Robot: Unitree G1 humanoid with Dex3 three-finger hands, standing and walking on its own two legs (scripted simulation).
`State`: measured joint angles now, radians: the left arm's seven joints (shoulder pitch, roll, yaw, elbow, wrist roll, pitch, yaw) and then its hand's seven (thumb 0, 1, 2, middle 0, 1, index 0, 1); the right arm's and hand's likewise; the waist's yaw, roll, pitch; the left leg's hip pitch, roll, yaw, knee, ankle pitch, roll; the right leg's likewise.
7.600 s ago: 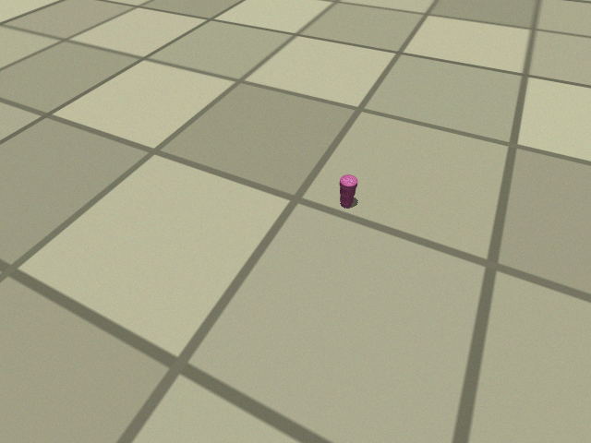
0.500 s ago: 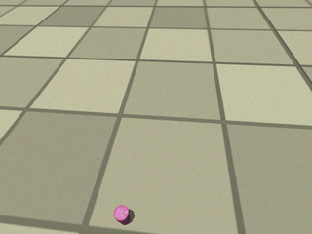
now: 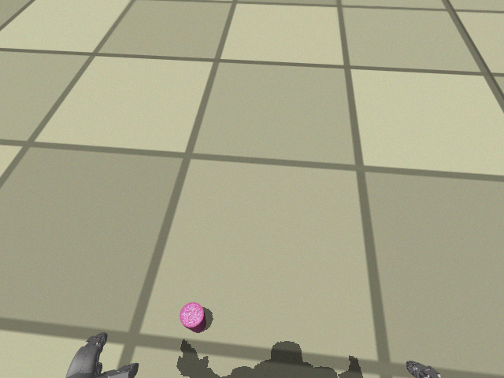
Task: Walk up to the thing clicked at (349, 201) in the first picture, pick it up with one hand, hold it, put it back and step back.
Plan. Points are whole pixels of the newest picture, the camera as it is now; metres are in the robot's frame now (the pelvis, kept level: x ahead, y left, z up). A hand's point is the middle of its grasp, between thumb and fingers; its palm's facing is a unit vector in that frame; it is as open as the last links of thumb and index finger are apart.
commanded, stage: go down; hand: left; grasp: from the side
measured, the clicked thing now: (195, 320) +0.37 +0.23 -0.69
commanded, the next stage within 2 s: none
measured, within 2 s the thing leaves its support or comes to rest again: neither
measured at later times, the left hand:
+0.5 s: hand out of the picture +0.15 +0.28 -0.18, palm faces +0.06 -0.94 -0.33, open 17.3 cm
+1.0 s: hand (104, 374) +0.17 +0.32 -0.23, palm faces +0.14 -0.95 -0.28, open 17.4 cm
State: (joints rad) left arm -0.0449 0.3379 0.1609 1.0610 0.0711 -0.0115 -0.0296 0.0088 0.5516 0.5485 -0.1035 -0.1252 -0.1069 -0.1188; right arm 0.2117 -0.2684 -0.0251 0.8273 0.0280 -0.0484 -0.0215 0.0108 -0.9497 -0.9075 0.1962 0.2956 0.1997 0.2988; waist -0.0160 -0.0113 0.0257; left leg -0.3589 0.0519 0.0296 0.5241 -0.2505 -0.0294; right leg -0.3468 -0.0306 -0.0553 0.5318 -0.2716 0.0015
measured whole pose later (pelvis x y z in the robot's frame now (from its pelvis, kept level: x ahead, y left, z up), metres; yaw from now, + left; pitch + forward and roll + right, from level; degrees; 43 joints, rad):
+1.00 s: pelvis -0.02 +0.02 -0.12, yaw +0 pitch +22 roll -3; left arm 0.18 0.40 0.35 0.52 -0.05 0.04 -0.17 -0.01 -0.55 0.04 -0.09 -0.07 -0.09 -0.07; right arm 0.20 -0.25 -0.01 0.55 0.00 -0.22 -0.06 0.01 -0.90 -0.89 0.20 0.30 0.20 0.30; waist -0.03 -0.01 -0.16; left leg -1.15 0.06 -0.03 1.34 -0.58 -0.01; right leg -1.10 -0.05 -0.07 1.29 -0.58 0.02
